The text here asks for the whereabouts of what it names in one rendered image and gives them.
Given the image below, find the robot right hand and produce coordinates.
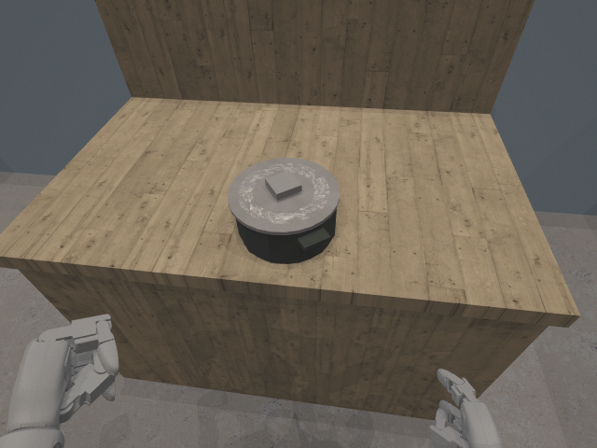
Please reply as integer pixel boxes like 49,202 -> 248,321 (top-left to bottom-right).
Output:
430,369 -> 503,448

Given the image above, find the lid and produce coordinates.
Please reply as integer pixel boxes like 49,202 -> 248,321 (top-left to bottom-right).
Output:
228,158 -> 340,235

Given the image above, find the robot left hand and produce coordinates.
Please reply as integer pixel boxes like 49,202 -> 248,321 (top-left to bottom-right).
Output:
7,314 -> 118,434

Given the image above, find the pot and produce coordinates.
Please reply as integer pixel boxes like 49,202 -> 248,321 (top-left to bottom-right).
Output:
236,209 -> 337,264

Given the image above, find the table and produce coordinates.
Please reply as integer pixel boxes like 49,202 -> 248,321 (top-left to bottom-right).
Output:
0,0 -> 581,422

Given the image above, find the left robot forearm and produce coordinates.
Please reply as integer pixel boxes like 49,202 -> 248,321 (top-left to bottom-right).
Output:
0,427 -> 64,448

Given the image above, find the knob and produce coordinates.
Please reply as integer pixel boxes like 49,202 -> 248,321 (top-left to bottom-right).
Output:
265,170 -> 302,201

